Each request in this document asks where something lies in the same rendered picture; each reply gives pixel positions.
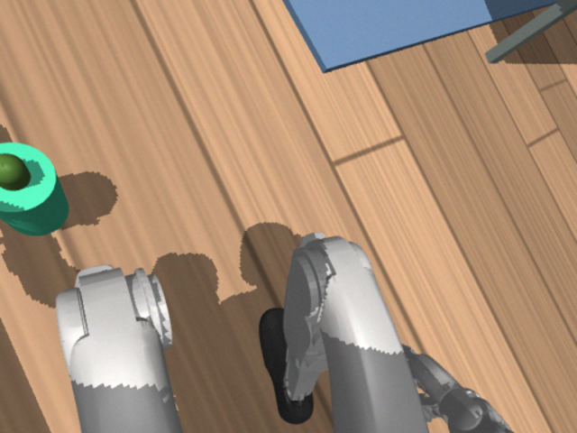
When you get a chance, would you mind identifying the right robot foot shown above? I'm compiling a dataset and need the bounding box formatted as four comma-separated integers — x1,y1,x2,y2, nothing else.
259,308,314,424

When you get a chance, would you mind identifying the right robot arm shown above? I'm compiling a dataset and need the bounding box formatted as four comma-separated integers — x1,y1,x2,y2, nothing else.
439,388,515,433

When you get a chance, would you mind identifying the bottle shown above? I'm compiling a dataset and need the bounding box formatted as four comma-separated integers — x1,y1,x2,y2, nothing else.
0,143,69,236

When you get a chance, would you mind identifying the right robot hand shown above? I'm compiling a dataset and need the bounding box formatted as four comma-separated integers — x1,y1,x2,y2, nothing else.
402,344,462,422

